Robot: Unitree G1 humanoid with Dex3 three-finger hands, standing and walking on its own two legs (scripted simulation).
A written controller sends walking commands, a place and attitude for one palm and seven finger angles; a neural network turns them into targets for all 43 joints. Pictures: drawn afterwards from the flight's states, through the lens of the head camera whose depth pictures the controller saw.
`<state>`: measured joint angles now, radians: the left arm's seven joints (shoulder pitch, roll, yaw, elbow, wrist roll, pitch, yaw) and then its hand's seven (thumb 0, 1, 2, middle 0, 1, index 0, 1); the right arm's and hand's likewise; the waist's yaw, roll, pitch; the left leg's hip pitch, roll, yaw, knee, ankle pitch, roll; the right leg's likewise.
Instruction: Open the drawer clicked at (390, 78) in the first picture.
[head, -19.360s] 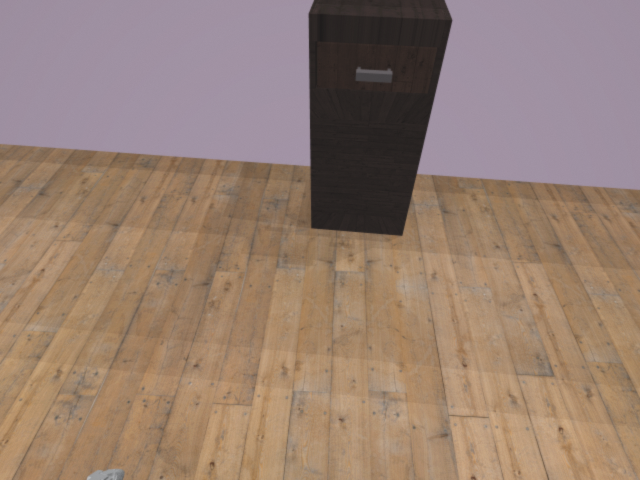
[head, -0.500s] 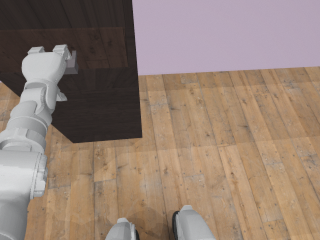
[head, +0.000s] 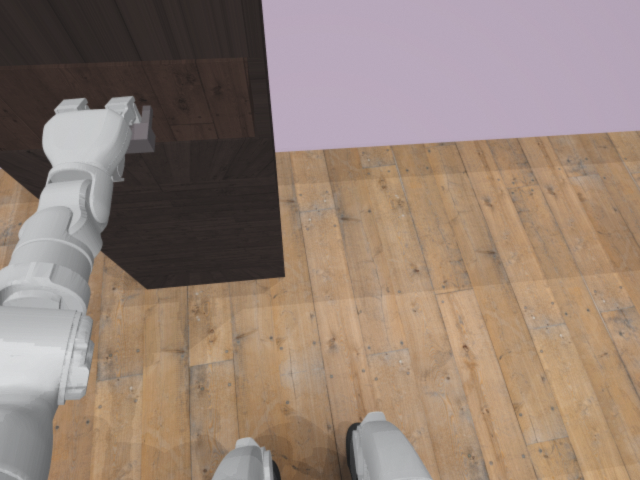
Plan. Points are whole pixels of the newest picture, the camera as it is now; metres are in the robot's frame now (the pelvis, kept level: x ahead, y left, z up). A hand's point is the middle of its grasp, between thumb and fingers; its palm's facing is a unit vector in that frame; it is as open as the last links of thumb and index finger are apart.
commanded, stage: pull the drawer open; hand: left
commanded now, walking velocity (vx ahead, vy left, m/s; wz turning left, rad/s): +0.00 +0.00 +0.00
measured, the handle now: (108, 127) +0.57 +0.23 +0.03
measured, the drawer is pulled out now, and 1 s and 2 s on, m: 0.00 0.11 0.22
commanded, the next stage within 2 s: none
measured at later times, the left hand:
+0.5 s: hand (108, 196) +0.47 +0.23 +0.01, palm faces -0.05 -0.05 -1.00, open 5.9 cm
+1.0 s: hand (102, 244) +0.41 +0.23 +0.01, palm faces -0.04 -0.04 -1.00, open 5.9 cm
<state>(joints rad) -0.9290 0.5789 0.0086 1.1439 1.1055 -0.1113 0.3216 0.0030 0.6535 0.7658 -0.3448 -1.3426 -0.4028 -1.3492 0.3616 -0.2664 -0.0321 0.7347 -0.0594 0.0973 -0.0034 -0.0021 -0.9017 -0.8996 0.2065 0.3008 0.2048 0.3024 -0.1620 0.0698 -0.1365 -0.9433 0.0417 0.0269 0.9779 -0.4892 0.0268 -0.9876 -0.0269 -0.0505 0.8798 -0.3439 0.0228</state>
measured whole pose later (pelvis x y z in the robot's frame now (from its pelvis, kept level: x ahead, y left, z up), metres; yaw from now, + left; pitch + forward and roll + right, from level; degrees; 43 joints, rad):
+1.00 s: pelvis +0.02 +0.00 +0.02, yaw +0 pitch +18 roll -1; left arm -0.39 0.39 -0.03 0.70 1.10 -0.06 0.41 0.01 0.67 0.79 -0.30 -1.35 -0.39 -1.35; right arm 0.24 -0.25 -0.06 0.68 -0.04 0.13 -0.01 0.00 -0.90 -0.90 0.21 0.30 0.20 0.30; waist -0.03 0.06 -0.14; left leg -0.67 0.03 0.04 0.82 -0.47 0.02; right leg -0.74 -0.03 -0.03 0.77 -0.34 0.02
